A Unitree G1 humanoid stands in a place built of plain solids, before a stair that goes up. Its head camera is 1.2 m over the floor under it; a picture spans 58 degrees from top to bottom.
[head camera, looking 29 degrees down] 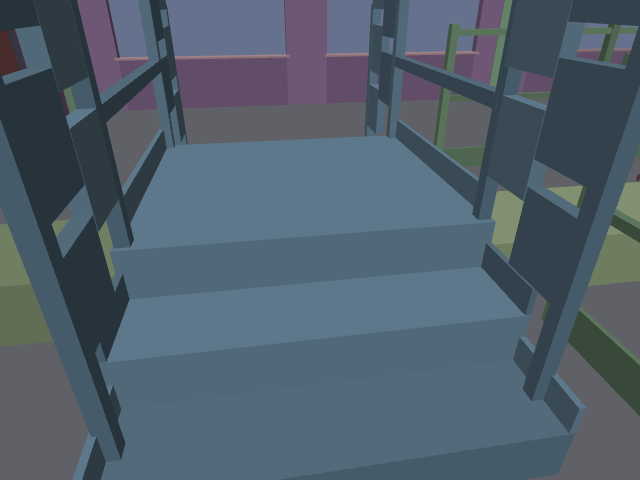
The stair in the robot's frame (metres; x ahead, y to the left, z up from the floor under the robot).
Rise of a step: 0.18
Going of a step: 0.28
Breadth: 1.25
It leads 9 degrees to the left of straight ahead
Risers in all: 3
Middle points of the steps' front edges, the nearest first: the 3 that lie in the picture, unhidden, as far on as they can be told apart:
0.67 -0.07 0.18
0.94 -0.03 0.36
1.22 0.02 0.54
